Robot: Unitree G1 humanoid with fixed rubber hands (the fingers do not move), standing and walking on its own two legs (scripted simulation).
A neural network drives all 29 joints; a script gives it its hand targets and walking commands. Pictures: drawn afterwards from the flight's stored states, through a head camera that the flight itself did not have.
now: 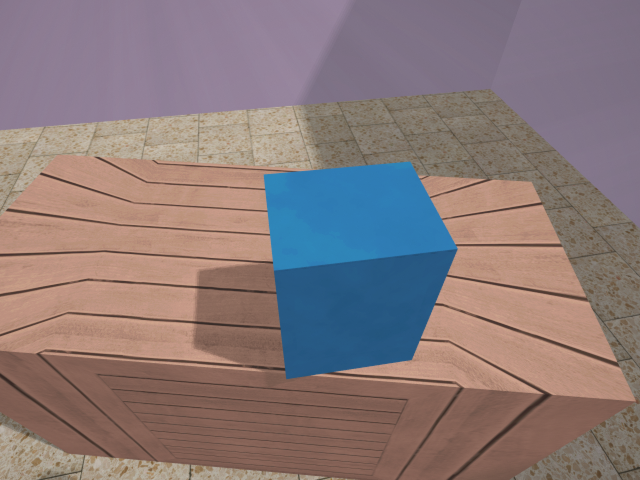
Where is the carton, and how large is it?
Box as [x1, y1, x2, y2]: [264, 162, 457, 378]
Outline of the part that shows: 410,162 264,174 286,378 411,359 457,248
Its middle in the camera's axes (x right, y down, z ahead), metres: +0.04 +0.05 +0.57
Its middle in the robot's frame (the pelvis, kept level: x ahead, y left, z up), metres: +0.41 -0.02 +0.02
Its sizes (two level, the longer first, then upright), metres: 0.205 0.166 0.272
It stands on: a pedestal, 0.66 m high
